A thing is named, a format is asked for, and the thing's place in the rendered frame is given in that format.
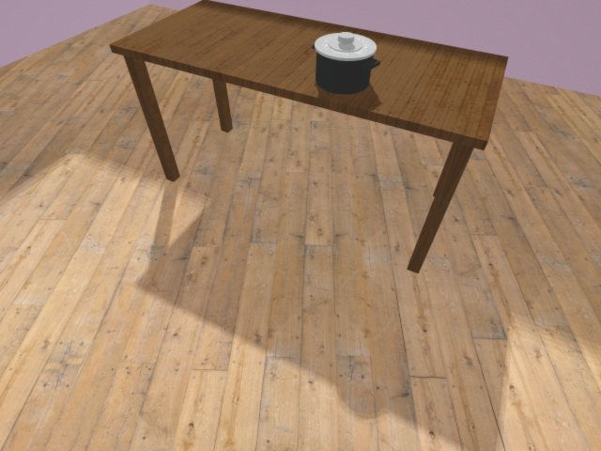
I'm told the lid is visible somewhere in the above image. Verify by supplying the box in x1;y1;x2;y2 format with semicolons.
315;33;377;61

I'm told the table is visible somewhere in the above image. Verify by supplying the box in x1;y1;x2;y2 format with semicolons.
109;0;509;273

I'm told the knob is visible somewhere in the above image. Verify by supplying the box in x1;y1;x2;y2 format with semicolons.
338;32;355;44

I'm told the pot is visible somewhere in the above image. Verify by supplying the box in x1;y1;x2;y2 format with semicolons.
312;45;380;94

